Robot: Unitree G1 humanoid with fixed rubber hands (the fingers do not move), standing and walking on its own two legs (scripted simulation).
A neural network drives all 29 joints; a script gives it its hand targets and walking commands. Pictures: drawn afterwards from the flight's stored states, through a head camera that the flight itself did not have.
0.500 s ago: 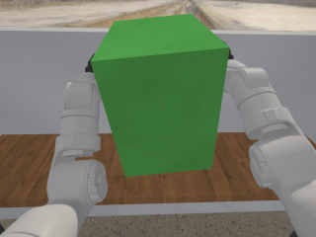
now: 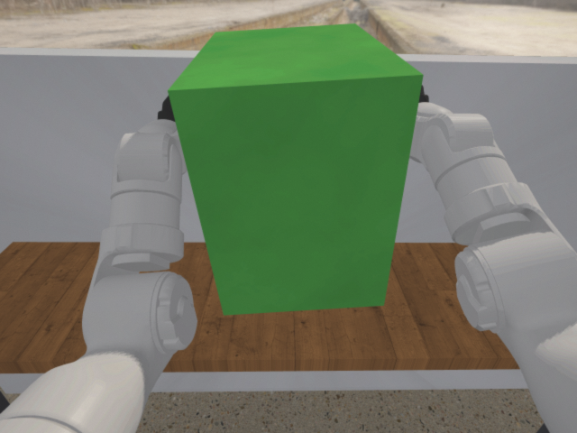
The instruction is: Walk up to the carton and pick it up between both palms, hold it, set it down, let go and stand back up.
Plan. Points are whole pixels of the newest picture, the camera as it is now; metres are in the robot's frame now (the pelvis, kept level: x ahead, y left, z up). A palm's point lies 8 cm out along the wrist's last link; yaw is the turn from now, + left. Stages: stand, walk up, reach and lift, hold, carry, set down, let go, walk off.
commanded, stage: hold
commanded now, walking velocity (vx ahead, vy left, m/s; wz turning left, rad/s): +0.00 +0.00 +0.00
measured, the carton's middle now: (293, 159) +0.40 +0.01 +0.27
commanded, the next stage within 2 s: none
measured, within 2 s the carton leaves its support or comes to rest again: neither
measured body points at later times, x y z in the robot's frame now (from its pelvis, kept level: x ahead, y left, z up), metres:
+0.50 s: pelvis +0.00 +0.00 +0.00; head -0.11 +0.01 +0.44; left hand +0.38 +0.16 +0.32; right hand +0.38 -0.15 +0.34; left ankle +0.03 +0.14 -0.75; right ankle -0.02 -0.11 -0.75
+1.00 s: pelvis +0.00 +0.00 +0.00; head -0.10 +0.02 +0.44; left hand +0.38 +0.16 +0.31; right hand +0.38 -0.15 +0.33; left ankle +0.03 +0.14 -0.75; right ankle -0.02 -0.11 -0.75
